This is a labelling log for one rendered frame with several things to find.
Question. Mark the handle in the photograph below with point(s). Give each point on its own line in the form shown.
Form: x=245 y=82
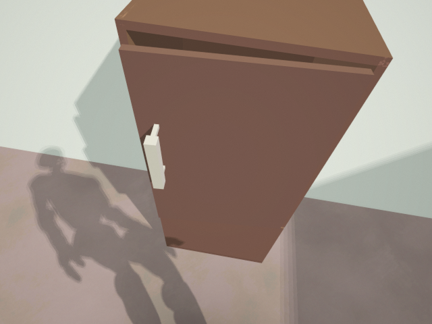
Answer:
x=154 y=158

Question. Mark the cupboard door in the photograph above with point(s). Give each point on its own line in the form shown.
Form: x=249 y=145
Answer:
x=240 y=137

